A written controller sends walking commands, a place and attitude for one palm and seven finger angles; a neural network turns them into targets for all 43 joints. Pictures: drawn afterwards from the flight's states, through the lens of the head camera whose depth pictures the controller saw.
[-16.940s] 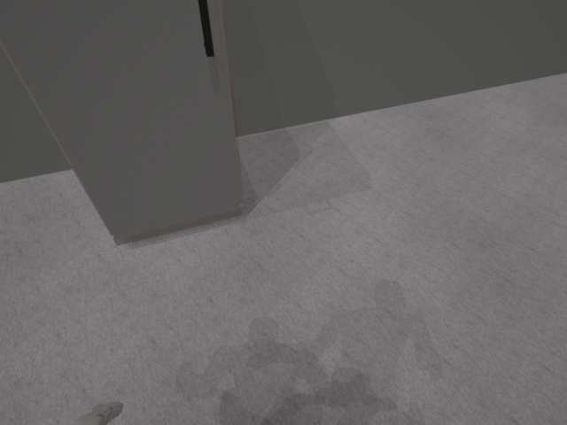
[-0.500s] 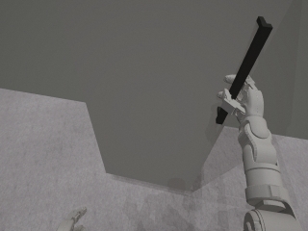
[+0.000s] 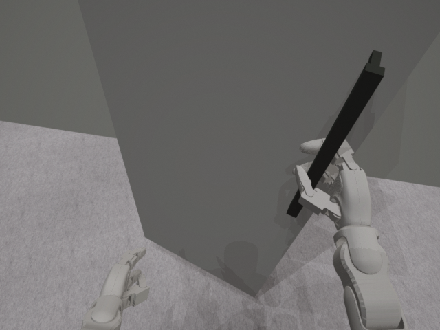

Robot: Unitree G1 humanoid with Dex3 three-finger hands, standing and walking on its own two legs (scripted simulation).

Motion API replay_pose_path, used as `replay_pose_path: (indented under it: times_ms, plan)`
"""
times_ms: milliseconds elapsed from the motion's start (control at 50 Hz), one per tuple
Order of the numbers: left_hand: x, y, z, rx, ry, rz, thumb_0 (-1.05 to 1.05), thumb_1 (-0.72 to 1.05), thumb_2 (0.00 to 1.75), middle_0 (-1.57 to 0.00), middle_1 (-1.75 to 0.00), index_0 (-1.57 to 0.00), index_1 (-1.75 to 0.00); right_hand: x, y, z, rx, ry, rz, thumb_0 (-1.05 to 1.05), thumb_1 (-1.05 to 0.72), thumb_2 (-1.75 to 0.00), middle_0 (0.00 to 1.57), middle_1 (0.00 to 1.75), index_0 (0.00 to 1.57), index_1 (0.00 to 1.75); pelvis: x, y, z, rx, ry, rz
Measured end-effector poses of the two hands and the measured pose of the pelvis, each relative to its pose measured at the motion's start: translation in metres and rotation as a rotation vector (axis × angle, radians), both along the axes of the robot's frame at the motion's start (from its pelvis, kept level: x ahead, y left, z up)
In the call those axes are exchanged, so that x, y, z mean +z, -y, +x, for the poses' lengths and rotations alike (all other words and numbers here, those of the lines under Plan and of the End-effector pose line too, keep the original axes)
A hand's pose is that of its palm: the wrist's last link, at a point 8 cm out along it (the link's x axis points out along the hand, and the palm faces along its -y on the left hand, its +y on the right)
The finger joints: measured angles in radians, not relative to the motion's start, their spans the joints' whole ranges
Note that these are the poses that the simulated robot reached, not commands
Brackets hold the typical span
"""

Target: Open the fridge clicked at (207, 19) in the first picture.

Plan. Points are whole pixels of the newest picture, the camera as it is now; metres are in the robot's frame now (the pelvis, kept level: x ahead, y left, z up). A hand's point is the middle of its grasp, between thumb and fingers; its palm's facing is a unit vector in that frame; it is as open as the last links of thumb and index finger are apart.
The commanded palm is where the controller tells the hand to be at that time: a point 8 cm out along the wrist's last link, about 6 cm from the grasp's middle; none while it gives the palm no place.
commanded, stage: walk backward, drawing the door open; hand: right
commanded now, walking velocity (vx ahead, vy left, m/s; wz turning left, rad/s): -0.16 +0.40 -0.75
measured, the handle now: (325, 151) +0.36 -0.11 +0.19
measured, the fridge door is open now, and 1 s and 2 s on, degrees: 20 57 78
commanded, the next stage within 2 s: stop walking and hold the door back in 1.54 s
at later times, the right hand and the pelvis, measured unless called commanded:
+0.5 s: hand (225, 276) +0.17 +0.03 +0.15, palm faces +0.01 +0.98 -0.20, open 6.7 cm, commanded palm +0.13 -0.03 +0.16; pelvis -0.11 +0.13 -0.02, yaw -17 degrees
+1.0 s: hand (93, 328) +0.10 +0.16 +0.15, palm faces +0.43 +0.88 -0.18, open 6.7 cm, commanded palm +0.05 +0.12 +0.15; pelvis -0.09 +0.38 -0.02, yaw -42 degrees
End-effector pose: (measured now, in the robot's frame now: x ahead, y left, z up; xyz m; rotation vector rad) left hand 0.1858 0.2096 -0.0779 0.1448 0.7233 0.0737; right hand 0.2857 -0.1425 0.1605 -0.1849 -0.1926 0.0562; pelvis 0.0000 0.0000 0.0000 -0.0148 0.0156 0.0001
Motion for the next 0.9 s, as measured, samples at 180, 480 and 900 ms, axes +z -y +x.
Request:
replay_pose_path:
  times_ms: [180, 480, 900]
  plan:
    - [-0.031, -0.024, -0.056, -0.034, -0.095, -0.070, 0.01, 0.90, 0.90, -0.20, -0.30, -0.21, -0.30, 0.000, -0.031, -0.049, -0.079, 0.008, -0.031, -0.04, -0.66, -0.71, 0.46, 1.40, 0.27, 1.36, -0.003, -0.045, -0.040, -0.062, 0.009, -0.003]
    - [-0.039, -0.098, -0.102, -0.163, -0.078, 0.069, 0.01, 0.90, 0.90, -0.20, -0.30, -0.20, -0.30, -0.008, -0.109, -0.134, -0.019, 0.123, 0.002, -0.04, -0.66, -0.75, 0.46, 1.40, 0.23, 1.33, -0.020, -0.124, -0.105, -0.277, 0.036, -0.024]
    - [-0.021, -0.185, 0.002, -0.556, 0.118, 0.032, 0.01, 0.90, 0.90, -0.20, -0.30, -0.20, -0.30, -0.010, -0.230, -0.213, -0.344, 0.167, -0.013, -0.04, -0.64, -0.78, 0.49, 1.40, 0.24, 1.33, -0.030, -0.318, -0.108, -0.643, 0.026, 0.008]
